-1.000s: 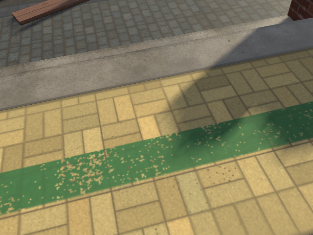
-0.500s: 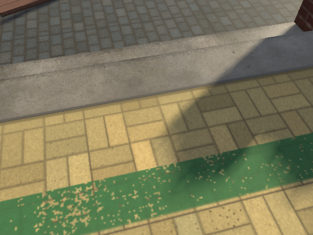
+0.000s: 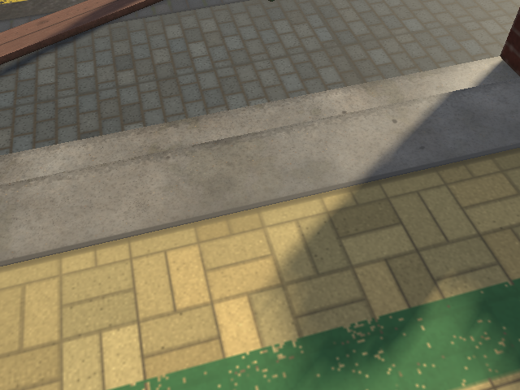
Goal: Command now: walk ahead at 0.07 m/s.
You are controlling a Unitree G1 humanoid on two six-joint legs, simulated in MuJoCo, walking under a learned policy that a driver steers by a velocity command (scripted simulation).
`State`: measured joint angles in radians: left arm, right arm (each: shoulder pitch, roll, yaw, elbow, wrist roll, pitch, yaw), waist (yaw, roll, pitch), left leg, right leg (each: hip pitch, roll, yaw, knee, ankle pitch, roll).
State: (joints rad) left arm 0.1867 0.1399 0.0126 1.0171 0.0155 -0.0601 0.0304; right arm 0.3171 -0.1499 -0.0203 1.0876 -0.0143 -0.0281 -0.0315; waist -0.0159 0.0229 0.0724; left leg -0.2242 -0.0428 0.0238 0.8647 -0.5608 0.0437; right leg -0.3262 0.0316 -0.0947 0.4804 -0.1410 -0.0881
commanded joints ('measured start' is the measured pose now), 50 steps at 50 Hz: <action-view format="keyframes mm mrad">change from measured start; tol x16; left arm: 1 46 84 3 -8 2 12 18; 45 42 65 28 -23 5 -9 -47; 50 540 239 96 103 6 -21 -24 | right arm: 1 109 -24 -6 7 -13 31 4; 50 79 -27 -15 -70 4 -56 24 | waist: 1 -31 -102 -73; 40 -31 132 171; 48 108 29 56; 50 185 -383 -59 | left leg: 1 -26 59 -55 -18 47 -32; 9 135 85 -42 -447 327 -22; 13 -102 135 -123 -571 207 -8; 33 -7 136 -113 -579 358 14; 38 -22 195 -263 -684 -230 111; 41 30 344 -415 -773 -216 197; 47 -14 251 -209 -619 147 150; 49 -235 121 -44 -264 288 86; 50 -447 -12 93 76 90 35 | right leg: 1 69 -264 261 -230 330 -133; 9 -75 -184 244 -300 -380 7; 15 186 -115 163 -164 -57 32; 34 167 -113 150 -144 -31 46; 37 44 -29 76 -15 -331 28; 43 -264 -80 48 265 -278 14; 48 273 11 -18 -21 -138 10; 50 570 -377 625 -313 -470 -114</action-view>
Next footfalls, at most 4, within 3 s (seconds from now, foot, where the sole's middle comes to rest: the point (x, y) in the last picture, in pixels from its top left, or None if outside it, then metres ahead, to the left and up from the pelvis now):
0.18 left None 0.04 0.13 -0.77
1.46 left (254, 380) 0.50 0.06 -0.77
1.98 right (265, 273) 0.80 0.03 -0.77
2.38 left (219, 336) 0.62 0.16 -0.77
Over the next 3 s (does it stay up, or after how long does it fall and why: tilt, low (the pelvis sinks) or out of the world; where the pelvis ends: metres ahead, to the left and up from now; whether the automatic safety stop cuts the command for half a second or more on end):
stays up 0.69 0.09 0.01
